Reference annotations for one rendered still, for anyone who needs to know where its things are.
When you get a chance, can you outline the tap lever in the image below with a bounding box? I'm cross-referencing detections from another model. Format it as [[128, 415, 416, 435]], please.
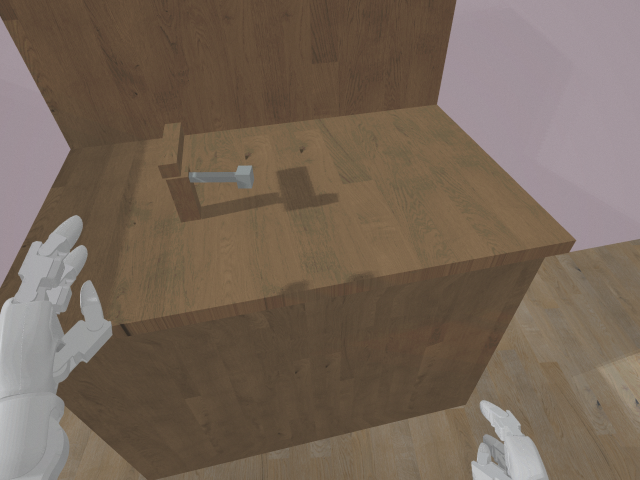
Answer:
[[189, 166, 254, 189]]

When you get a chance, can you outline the left robot forearm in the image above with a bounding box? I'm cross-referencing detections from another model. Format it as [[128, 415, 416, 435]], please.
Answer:
[[0, 392, 69, 480]]

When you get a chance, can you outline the left robot hand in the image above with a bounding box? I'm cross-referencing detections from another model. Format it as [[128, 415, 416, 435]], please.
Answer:
[[0, 215, 112, 400]]

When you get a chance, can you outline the right robot hand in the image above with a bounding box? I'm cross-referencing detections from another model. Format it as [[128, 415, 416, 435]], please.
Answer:
[[471, 400, 549, 480]]

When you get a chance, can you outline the counter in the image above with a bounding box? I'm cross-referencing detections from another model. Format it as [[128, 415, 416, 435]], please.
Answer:
[[0, 0, 576, 480]]

